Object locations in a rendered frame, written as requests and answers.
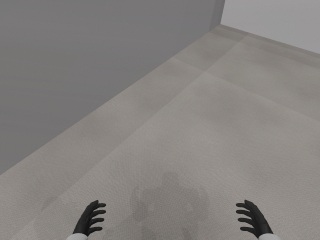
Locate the left robot hand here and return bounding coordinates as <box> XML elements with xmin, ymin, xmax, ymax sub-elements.
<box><xmin>72</xmin><ymin>200</ymin><xmax>106</xmax><ymax>237</ymax></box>

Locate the right robot hand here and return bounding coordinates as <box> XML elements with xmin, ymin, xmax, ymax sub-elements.
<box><xmin>236</xmin><ymin>199</ymin><xmax>273</xmax><ymax>239</ymax></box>

